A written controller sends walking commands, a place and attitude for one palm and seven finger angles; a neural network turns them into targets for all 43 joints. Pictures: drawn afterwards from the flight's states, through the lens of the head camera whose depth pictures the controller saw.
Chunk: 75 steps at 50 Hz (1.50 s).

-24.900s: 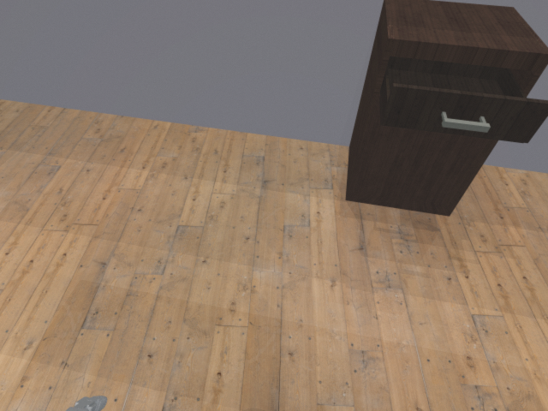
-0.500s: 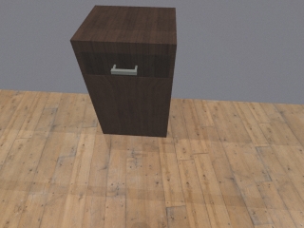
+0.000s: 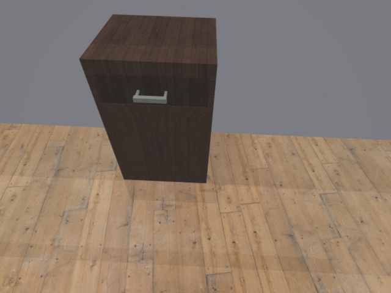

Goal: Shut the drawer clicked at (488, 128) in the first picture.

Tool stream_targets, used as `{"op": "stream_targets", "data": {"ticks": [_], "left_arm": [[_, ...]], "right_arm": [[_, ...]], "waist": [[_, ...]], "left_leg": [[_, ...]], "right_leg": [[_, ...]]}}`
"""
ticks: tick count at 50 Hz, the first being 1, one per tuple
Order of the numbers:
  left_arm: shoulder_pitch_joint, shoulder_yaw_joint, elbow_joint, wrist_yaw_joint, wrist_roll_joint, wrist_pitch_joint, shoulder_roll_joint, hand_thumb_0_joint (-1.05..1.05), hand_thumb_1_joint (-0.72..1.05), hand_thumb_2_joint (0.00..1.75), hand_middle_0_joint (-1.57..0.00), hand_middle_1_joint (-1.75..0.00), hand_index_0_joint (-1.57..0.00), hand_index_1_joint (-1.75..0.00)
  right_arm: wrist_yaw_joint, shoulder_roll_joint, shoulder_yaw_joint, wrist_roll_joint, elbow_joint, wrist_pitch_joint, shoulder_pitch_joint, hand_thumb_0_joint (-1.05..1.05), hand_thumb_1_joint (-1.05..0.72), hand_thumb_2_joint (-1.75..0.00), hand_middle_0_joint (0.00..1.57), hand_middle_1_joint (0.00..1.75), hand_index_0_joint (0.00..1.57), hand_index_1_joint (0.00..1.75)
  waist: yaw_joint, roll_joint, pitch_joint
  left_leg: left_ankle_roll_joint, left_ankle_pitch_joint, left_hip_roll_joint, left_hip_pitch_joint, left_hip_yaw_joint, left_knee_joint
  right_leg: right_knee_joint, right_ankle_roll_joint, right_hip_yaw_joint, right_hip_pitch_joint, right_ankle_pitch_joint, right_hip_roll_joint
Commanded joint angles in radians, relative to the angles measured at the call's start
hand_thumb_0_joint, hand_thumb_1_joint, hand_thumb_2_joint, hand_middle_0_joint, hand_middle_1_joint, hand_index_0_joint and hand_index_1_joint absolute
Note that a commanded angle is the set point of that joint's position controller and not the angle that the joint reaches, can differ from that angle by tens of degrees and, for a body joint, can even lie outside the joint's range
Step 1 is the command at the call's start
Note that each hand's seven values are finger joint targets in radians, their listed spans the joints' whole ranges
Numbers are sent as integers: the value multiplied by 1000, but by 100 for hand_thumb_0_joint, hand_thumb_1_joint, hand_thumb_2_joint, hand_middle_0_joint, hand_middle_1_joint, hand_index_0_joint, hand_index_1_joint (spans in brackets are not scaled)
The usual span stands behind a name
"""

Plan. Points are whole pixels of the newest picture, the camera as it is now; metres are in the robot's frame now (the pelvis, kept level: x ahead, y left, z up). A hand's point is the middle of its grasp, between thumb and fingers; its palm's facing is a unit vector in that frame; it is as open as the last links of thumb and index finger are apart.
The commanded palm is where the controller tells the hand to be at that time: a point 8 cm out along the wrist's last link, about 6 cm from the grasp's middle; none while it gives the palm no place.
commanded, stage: look to check the result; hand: left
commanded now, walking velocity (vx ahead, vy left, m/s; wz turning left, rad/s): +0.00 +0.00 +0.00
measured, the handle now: (150, 96) +0.83 +0.21 -0.10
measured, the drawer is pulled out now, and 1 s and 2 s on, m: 0.00 0.00 0.00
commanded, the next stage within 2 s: stand and wait in 0.52 s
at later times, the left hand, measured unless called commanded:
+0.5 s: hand out of the picture -0.02 +0.16 -0.18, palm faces +0.04 -0.98 -0.18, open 7.4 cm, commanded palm none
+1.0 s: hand out of the picture +0.00 +0.17 -0.17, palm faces +0.03 -0.98 -0.21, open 7.4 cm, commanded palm none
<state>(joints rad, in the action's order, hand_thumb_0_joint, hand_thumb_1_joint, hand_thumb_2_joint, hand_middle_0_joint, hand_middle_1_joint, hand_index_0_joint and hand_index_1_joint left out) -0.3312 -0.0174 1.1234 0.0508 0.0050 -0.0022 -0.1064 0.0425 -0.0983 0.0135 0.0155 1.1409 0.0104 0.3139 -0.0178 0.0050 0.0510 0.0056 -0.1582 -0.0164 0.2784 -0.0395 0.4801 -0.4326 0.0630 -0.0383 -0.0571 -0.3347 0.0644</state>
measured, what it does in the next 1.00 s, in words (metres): stands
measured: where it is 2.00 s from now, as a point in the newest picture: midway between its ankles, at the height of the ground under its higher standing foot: outside the picture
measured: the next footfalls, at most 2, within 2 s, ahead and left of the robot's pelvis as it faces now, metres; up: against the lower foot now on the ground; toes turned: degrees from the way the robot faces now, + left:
none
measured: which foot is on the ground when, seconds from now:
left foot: down 0.00-1.00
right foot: down 0.00-1.00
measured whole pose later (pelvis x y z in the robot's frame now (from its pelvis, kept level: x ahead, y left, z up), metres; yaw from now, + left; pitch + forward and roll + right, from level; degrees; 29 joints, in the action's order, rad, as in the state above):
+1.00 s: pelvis +0.01 +0.00 +0.00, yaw -1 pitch -2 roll +0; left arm -0.30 -0.02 1.13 0.04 0.01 0.00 -0.14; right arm 0.04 -0.14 0.01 0.01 1.15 0.01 0.26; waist -0.01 0.00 0.07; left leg 0.01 -0.16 -0.02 0.25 -0.02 0.44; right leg -0.39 0.06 -0.02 -0.03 -0.33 0.06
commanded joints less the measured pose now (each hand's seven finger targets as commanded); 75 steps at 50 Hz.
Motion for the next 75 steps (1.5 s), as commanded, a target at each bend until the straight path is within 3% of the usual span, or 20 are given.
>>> {"op": "stream_targets", "data": {"ticks": [1, 13, 16, 18, 26, 30, 42, 51, 58, 75], "left_arm": [[-107, -13, -13, 6, -1, -10, -84, 0, 90, 90, -20, -30, -20, -30], [-109, -9, -3, 2, -1, -10, -92, 0, 90, 90, -20, -30, -20, -30], [-110, -8, 0, 3, 0, -11, -94, 0, 90, 90, -20, -30, -20, -30], [-106, -7, -2, 2, 0, -11, -95, 0, 90, 90, -20, -30, -20, -30], [-91, -9, -1, -1, 1, -10, -106, 0, 90, 90, -20, -30, -20, -30], [-88, -11, -6, 0, 1, -13, -113, 0, 90, 90, -20, -30, -20, -30], [-65, -14, -11, -1, 0, -12, -126, 0, 90, 90, -20, -30, -20, -30], [-60, -17, -15, 2, 0, -15, -142, 0, 90, 90, -20, -30, -20, -30], [-55, -16, -12, 0, -1, -14, -143, 0, 90, 90, -20, -30, -20, -30], [-34, -19, -14, -3, 2, -17, -162, 0, 90, 90, -20, -30, -20, -30]], "right_arm": [[11, -81, 12, 0, -24, -9, 69, 0, -90, -90, 20, 30, 20, 30], [11, -102, 12, -2, -24, -11, 48, 0, -90, -90, 20, 30, 20, 30], [11, -105, 11, -3, -25, -11, 43, 0, -90, -90, 20, 30, 20, 30], [11, -112, 11, -1, -22, -11, 37, 0, -90, -90, 20, 30, 20, 30], [8, -117, 10, -1, -22, -11, 27, 0, -90, -90, 20, 30, 20, 30], [9, -127, 12, -2, -25, -13, 19, 0, -90, -90, 20, 30, 20, 30], [8, -138, 13, -1, -23, -14, 12, 0, -90, -90, 20, 30, 20, 30], [9, -144, 14, -3, -22, -15, 1, 0, -90, -90, 20, 30, 20, 30], [10, -154, 15, -2, -23, -14, -13, 0, -90, -90, 20, 30, 20, 30], [9, -182, 16, -3, -28, -19, -32, 0, -90, -90, 20, 30, 20, 30]], "waist": [[11, -7, 60], [11, 12, 54], [11, -23, 52], [10, 4, 58], [11, 1, 66], [14, -15, 53], [12, -2, 46], [12, -21, 34], [12, 3, 37], [12, -3, 24]], "left_leg": [[45, 142, 88, -76, -60, -40], [49, 138, 95, -106, -71, -63], [49, 137, 97, -109, -71, -64], [47, 131, 94, -110, -72, -67], [46, 115, 97, -106, -79, -85], [46, 145, 94, -114, -74, -73], [46, 146, 99, -121, -77, -84], [44, 182, 96, -127, -58, -60], [42, 170, 99, -136, -63, -70], [43, 190, 105, -150, -71, -81]], "right_leg": [[123, -13, 100, -140, 194, -151], [128, -7, 104, -143, 153, -143], [133, -13, 102, -142, 158, -145], [134, -9, 107, -146, 149, -144], [140, -5, 103, -147, 111, -144], [138, -12, 104, -133, 163, -147], [138, -8, 107, -126, 156, -146], [137, -29, 104, -102, 271, -158], [144, -23, 110, -110, 233, -156], [148, -18, 113, -96, 233, -154]]}}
